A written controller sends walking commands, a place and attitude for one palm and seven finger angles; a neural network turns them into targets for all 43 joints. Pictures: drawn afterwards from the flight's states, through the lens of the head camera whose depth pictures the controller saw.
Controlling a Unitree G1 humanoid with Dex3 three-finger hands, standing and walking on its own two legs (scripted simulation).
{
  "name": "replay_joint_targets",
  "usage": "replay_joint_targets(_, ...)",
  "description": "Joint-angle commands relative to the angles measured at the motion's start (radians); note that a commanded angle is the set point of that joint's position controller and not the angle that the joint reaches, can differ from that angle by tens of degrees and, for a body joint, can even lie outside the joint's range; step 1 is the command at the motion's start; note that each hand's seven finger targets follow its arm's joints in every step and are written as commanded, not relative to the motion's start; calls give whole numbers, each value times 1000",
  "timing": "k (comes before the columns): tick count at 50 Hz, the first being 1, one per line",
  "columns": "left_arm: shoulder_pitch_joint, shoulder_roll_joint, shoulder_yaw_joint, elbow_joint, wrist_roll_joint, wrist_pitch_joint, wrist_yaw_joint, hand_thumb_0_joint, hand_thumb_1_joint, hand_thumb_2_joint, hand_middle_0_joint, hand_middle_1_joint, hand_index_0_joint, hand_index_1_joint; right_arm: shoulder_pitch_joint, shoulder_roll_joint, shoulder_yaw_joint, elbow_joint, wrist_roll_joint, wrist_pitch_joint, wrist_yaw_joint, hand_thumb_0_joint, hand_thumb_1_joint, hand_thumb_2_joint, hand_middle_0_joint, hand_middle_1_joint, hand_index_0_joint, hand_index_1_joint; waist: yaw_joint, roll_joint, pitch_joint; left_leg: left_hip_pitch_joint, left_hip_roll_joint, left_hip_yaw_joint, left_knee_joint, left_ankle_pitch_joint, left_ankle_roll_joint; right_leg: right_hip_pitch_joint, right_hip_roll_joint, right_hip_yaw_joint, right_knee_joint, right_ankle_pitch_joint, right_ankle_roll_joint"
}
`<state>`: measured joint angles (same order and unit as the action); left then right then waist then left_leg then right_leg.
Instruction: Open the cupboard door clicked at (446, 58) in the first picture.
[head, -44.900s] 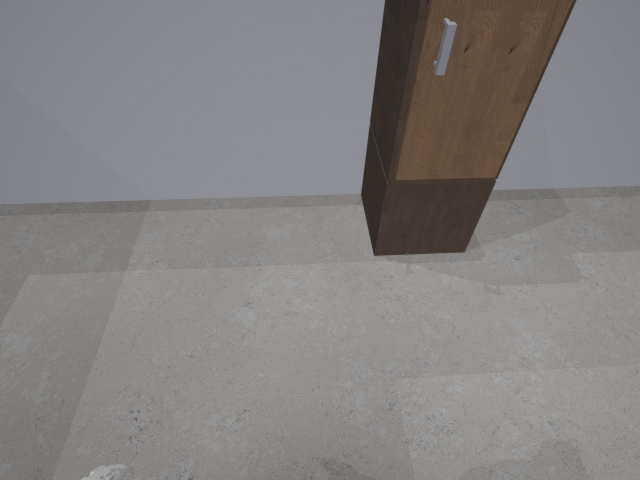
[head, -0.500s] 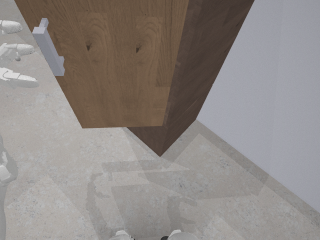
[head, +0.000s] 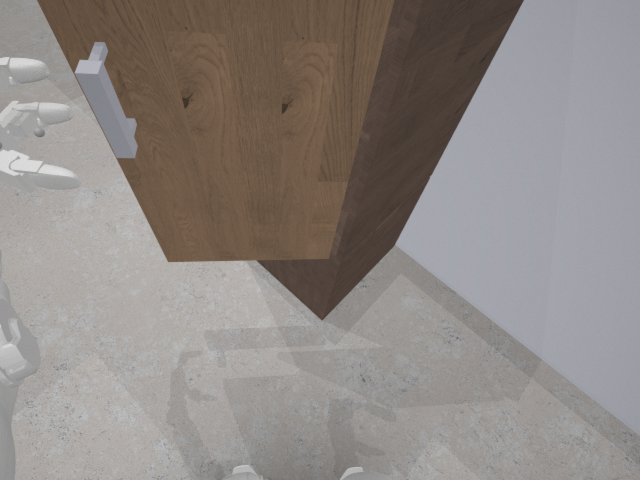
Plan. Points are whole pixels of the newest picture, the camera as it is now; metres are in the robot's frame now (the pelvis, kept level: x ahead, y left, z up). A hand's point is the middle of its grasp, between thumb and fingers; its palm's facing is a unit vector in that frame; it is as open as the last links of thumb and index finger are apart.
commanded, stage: move the hooked fingers beside the handle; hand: left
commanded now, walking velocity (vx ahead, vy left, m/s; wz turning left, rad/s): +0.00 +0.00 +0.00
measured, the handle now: (113, 102) +0.54 +0.22 +0.13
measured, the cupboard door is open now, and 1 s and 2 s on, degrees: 47 47 46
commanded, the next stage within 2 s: slide the fingers in behind the handle in 0.30 s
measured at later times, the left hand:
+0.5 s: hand (54, 127) +0.49 +0.27 +0.13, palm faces +0.01 -1.00 +0.01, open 14.0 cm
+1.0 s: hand (68, 129) +0.49 +0.26 +0.13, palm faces +0.06 -1.00 +0.01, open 14.2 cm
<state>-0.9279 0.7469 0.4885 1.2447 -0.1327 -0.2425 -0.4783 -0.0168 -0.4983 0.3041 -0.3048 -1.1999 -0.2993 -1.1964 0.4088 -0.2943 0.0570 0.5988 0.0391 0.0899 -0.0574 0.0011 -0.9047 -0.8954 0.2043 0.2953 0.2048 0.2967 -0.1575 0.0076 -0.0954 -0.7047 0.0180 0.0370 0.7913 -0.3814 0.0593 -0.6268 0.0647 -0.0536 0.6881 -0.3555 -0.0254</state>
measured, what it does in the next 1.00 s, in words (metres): stands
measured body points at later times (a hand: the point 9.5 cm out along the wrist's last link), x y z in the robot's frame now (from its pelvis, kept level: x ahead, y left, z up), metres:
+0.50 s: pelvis -0.01 +0.00 +0.00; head +0.10 +0.04 +0.43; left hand +0.48 +0.32 +0.13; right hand -0.01 -0.27 -0.10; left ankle -0.01 +0.08 -0.71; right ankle -0.02 -0.11 -0.71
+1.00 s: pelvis -0.01 +0.00 +0.00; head +0.09 +0.03 +0.43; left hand +0.48 +0.31 +0.13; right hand +0.00 -0.28 -0.11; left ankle -0.01 +0.07 -0.71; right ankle -0.02 -0.11 -0.71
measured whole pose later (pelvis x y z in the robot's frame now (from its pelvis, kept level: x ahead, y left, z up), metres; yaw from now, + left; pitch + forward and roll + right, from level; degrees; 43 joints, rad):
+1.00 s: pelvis -0.01 +0.00 +0.00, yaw +2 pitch +17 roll -3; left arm -0.99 0.66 0.38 1.24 -0.16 -0.25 -0.36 -0.02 -0.50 0.30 -0.30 -1.20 -0.25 -1.21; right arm 0.43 -0.29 0.05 0.65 0.03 0.05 -0.04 0.00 -0.91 -0.90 0.20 0.30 0.20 0.30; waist -0.15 0.02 -0.09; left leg -0.74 0.01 0.01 0.82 -0.38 0.05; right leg -0.65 0.06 -0.08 0.72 -0.37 -0.03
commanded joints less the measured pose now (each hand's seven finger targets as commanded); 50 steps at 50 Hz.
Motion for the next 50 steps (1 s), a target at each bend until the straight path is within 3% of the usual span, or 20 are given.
replay_joint_targets(1, -412, 327, 30, -221, -34, -78, -10, 0, -500, 300, -300, -1200, -300, -1200, 151, -199, -75, -47, -1, -11, -21, 0, -900, -900, 200, 300, 200, 300, 15, 171, -412, 409, 11, -101, -37, 534, -24, 65, 2, 34, -35, 402, 7)
replay_joint_targets(3, -435, 268, -18, -234, -37, -79, -19, 0, -500, 300, -300, -1200, -300, -1200, 147, -195, -76, -45, -1, -13, -18, 0, -900, -900, 200, 300, 200, 300, 4, 201, -403, 446, 15, -111, -36, 533, -32, 23, 4, 29, -40, 364, 5)
replay_joint_targets(4, -405, 290, 8, -210, -40, -73, -19, 0, -500, 300, -300, -1200, -300, -1200, 150, -200, -77, -44, -1, -12, -20, 0, -900, -900, 200, 300, 200, 300, 11, 174, -390, 437, 17, -117, -38, 512, -31, 14, 5, 25, -41, 343, 3)
replay_joint_targets(5, -439, 259, -21, -222, -51, -77, -22, 0, -500, 300, -300, -1200, -300, -1200, 149, -199, -76, -40, 0, -12, -24, 0, -900, -900, 200, 300, 200, 300, -7, 178, -385, 450, 19, -118, -39, 530, -31, 5, 4, 24, -44, 345, 1)
replay_joint_targets(7, -463, 243, -34, -232, -53, -73, -23, 0, -500, 300, -300, -1200, -300, -1200, 146, -199, -75, -33, -3, -17, -23, 0, -900, -900, 200, 300, 200, 300, -8, 195, -399, 461, 19, -124, -37, 516, -33, -10, 3, 25, -43, 333, 3)
replay_joint_targets(9, -457, 245, -35, -175, -52, -58, -18, 0, -500, 300, -300, -1200, -300, -1200, 145, -204, -71, -27, -1, -19, -27, 0, -900, -900, 200, 300, 200, 300, -20, 132, -339, 401, 19, -125, -46, 435, -26, -21, 1, 22, -50, 290, 5)
replay_joint_targets(12, -543, 237, -62, -195, -31, -67, 4, 0, -500, 300, -300, -1200, -300, -1200, 150, -205, -68, -19, -4, -28, -32, 0, -900, -900, 200, 300, 200, 300, -35, 179, -352, 423, 19, -146, -46, 410, -34, -64, -3, 19, -44, 241, 1)
replay_joint_targets(16, -560, 306, 0, -209, -29, -89, 25, 0, -500, 300, -300, -1200, -300, -1200, 167, -211, -69, -10, -12, -39, -30, 0, -900, -900, 200, 300, 200, 300, -18, 197, -443, 460, 21, -155, -36, 457, -43, -42, -1, 21, -30, 257, -2)
replay_joint_targets(17, -553, 292, -12, -201, -26, -88, 24, 0, -500, 300, -300, -1200, -300, -1200, 167, -207, -68, -11, -11, -39, -29, 0, -900, -900, 200, 300, 200, 300, -20, 198, -447, 463, 22, -153, -31, 475, -45, -39, -1, 21, -28, 272, -1)
replay_joint_targets(21, -498, 275, -14, -185, -14, -78, 29, 0, -500, 300, -300, -1200, -300, -1200, 174, -203, -70, -19, -13, -34, -20, 0, -900, -900, 200, 300, 200, 300, -2, 209, -446, 464, 23, -148, -27, 511, -48, -39, 4, 16, -24, 283, 0)
replay_joint_targets(23, -506, 241, -42, -191, -16, -67, 33, 0, -500, 300, -300, -1200, -300, -1200, 175, -200, -70, -21, -14, -31, -17, 0, -900, -900, 200, 300, 200, 300, -11, 195, -415, 445, 24, -147, -33, 497, -46, -40, 5, 12, -27, 283, 2)
replay_joint_targets(28, -477, 261, -7, -206, -20, -66, 55, 0, -500, 300, -300, -1200, -300, -1200, 182, -201, -75, -28, -14, -27, -12, 0, -900, -900, 200, 300, 200, 300, 0, 159, -406, 414, 22, -138, -42, 472, -36, -7, 6, 15, -31, 290, 2)
replay_joint_targets(29, -484, 224, -35, -224, -20, -67, 57, 0, -500, 300, -300, -1200, -300, -1200, 178, -198, -74, -33, -14, -28, -9, 0, -900, -900, 200, 300, 200, 300, -3, 173, -406, 420, 20, -136, -45, 460, -35, -10, 6, 15, -33, 282, 2)
replay_joint_targets(35, -474, 208, -36, -225, -22, -77, 74, 0, -500, 300, -300, -1200, -300, -1200, 184, -197, -78, -21, -13, -28, -8, 0, -900, -900, 200, 300, 200, 300, -12, 145, -389, 409, 19, -130, -43, 440, -26, -1, 5, 21, -38, 286, 0)
replay_joint_targets(37, -493, 165, -72, -222, -18, -74, 76, 0, -500, 300, -300, -1200, -300, -1200, 176, -192, -77, -16, -11, -31, -7, 0, -900, -900, 200, 300, 200, 300, -19, 184, -365, 418, 20, -132, -46, 411, -29, -39, 4, 20, -41, 256, 1)
replay_joint_targets(39, -509, 156, -80, -200, -19, -68, 82, 0, -500, 300, -300, -1200, -300, -1200, 181, -196, -78, -5, -13, -37, -8, 0, -900, -900, 200, 300, 200, 300, -33, 145, -345, 403, 21, -137, -48, 378, -25, -50, 3, 20, -47, 237, 3)
replay_joint_targets(45, -551, 96, -121, -218, -25, -72, 87, 0, -500, 300, -300, -1200, -300, -1200, 188, -190, -77, 8, -17, -53, -6, 0, -900, -900, 200, 300, 200, 300, -43, 169, -393, 443, 18, -144, -33, 439, -28, -49, 1, 17, -34, 271, -1)
replay_joint_targets(46, -537, 126, -97, -225, -21, -76, 90, 0, -500, 300, -300, -1200, -300, -1200, 190, -193, -81, 10, -16, -52, -6, 0, -900, -900, 200, 300, 200, 300, -31, 162, -425, 456, 21, -147, -29, 467, -31, -40, 2, 20, -29, 289, 0)
replay_joint_targets(47, -544, 69, -140, -239, -25, -75, 86, 0, -500, 300, -300, -1200, -300, -1200, 180, -186, -80, 8, -16, -53, -2, 0, -900, -900, 200, 300, 200, 300, -38, 193, -432, 471, 18, -141, -26, 480, -33, -47, 1, 21, -29, 299, 2)
replay_joint_targets(50, -547, 28, -160, -250, -36, -76, 91, 0, -500, 300, -300, -1200, -300, -1200, 177, -184, -80, 15, -17, -56, 2, 0, -900, -900, 200, 300, 200, 300, -43, 182, -408, 471, 16, -141, -22, 480, -28, -55, 2, 18, -31, 299, -1)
